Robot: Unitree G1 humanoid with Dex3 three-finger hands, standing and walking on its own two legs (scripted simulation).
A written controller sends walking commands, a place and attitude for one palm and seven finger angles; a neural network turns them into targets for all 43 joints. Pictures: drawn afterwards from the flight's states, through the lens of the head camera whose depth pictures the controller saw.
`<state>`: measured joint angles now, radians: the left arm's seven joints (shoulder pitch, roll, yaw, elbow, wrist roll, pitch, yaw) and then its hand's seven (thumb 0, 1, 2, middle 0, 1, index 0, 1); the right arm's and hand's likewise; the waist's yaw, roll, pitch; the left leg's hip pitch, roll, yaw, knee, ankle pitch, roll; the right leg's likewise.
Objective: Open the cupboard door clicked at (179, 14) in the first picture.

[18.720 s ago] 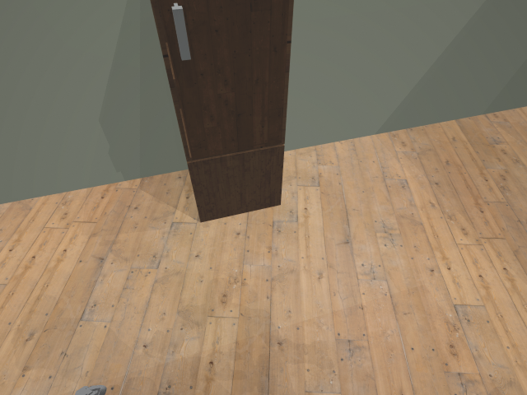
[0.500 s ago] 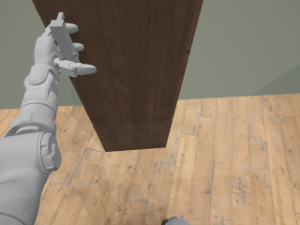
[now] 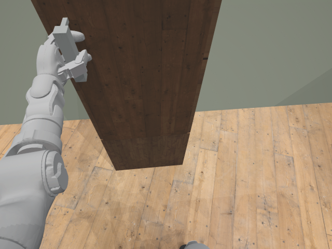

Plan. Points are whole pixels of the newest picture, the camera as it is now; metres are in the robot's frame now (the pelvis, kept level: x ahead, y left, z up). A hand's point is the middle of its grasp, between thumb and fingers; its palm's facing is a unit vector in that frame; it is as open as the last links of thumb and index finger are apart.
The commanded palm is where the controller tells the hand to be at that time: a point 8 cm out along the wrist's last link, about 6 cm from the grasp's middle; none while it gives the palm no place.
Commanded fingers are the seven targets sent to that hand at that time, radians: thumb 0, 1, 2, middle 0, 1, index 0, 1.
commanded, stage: close the thumb around the handle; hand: left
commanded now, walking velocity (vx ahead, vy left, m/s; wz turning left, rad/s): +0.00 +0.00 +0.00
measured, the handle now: (73, 50) +0.56 +0.18 +0.16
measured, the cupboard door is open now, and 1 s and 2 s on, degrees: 1 40 37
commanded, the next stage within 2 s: pull the door open along its arc in 0.02 s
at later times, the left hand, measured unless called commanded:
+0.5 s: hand (82, 78) +0.46 +0.15 +0.16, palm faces -0.01 -1.00 +0.01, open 6.4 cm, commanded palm +0.39 +0.20 +0.16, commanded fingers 0.00 0.90 0.90 -0.40 -1.35 -0.40 -1.35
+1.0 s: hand (129, 135) +0.31 +0.05 +0.16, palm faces +0.27 -0.96 +0.04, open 7.0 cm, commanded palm +0.24 +0.10 +0.16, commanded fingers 0.00 0.90 0.90 -0.40 -1.35 -0.40 -1.35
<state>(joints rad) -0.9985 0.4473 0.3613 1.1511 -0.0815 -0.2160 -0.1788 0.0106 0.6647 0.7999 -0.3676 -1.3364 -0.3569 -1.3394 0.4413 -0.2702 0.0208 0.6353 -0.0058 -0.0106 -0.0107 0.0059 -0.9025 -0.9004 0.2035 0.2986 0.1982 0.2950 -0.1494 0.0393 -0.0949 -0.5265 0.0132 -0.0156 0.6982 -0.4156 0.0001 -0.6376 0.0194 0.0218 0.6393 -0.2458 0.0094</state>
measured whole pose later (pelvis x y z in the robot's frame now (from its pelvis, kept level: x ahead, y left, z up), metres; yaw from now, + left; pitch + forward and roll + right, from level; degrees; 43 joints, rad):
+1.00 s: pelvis +0.02 -0.02 +0.02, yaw +1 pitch +0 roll -1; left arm 0.03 -0.10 -0.24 -0.24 -0.02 0.31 0.47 0.04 0.57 0.64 -0.32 -1.29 -0.33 -1.31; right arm 0.04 -0.14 0.04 0.55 -0.03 0.12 0.01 0.01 -0.90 -0.90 0.20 0.30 0.20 0.29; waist 0.02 0.08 -0.08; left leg -0.12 0.04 -0.03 0.50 -0.37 -0.02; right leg -0.24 0.03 0.00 0.50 -0.25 -0.02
